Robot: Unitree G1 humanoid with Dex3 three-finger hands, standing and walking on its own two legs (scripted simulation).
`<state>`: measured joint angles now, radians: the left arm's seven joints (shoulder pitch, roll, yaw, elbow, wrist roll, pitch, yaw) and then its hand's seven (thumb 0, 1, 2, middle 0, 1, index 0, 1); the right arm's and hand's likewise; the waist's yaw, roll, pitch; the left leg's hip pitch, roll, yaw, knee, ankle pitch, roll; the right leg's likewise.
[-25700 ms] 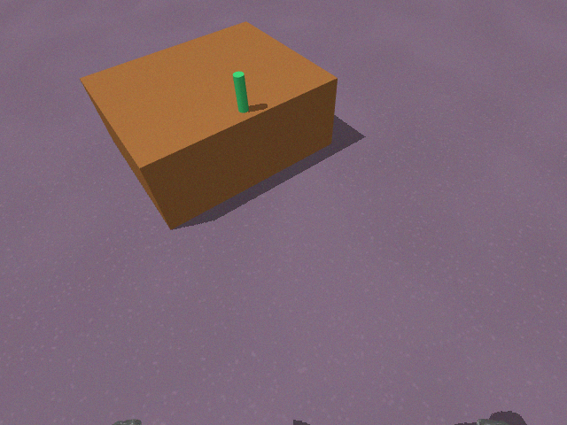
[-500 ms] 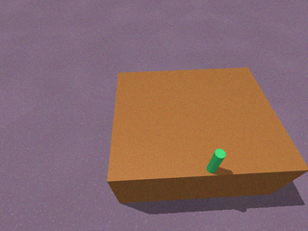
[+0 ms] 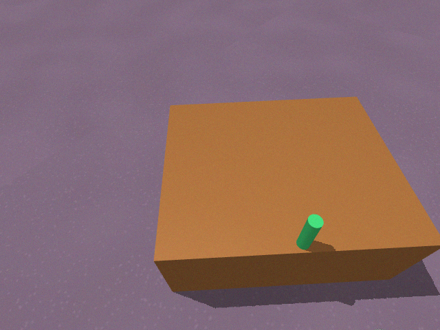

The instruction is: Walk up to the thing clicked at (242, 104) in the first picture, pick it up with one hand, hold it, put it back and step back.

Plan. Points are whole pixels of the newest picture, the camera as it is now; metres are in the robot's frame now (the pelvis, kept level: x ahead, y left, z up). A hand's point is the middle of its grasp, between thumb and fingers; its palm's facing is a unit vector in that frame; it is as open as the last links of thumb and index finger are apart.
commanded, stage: stand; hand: right
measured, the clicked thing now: (308, 233) +0.41 -0.24 -0.31
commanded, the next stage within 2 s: none
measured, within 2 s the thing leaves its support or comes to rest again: neither
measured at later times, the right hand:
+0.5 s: hand out of the picture +0.07 -0.26 -0.16, palm faces -0.01 +0.94 -0.35, open 7.4 cm
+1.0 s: hand out of the picture +0.05 -0.25 -0.16, palm faces -0.02 +0.94 -0.35, open 7.4 cm
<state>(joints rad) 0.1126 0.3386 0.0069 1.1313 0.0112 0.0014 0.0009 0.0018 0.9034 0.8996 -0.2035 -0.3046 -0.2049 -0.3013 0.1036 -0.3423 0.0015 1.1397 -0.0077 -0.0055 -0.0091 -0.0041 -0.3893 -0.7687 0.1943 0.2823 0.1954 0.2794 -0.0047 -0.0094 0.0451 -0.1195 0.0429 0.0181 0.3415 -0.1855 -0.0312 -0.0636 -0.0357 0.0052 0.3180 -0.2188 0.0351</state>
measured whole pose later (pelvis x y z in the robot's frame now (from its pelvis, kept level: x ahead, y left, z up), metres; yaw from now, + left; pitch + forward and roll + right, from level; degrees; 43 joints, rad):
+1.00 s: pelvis -0.01 +0.00 +0.00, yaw +1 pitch -2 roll +0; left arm 0.14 0.35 0.01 1.13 0.01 0.00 -0.01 0.00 0.90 0.90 -0.20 -0.30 -0.20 -0.30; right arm 0.13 -0.34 -0.01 1.14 -0.01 0.00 0.00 0.00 -0.91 -0.90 0.20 0.30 0.20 0.30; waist -0.01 -0.01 0.05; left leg -0.13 0.04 0.00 0.34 -0.17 -0.03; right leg -0.07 -0.04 -0.01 0.32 -0.21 0.03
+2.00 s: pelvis +0.00 +0.00 +0.00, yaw +2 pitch -2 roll +0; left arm 0.12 0.35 0.01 1.12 0.01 -0.01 0.00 0.00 0.90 0.90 -0.20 -0.30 -0.21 -0.30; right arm 0.10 -0.35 0.00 1.13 -0.01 -0.01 0.00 0.00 -0.91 -0.90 0.20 0.30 0.20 0.30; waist 0.00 -0.01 0.05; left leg -0.12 0.03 -0.01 0.33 -0.18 -0.03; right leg -0.05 -0.04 -0.02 0.31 -0.23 0.03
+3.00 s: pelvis -0.17 +0.05 -0.02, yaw +0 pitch -2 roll +0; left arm 0.16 0.39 0.07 0.89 0.01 0.07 0.02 0.00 0.90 0.90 -0.20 -0.30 -0.20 -0.30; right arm 0.10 -0.34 -0.06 0.85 -0.02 0.03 -0.02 0.00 -0.90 -0.90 0.20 0.30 0.20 0.30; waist 0.00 -0.05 0.21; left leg -0.28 -0.03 0.07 0.55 -0.24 0.07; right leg -0.34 0.08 0.12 0.94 -0.47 0.02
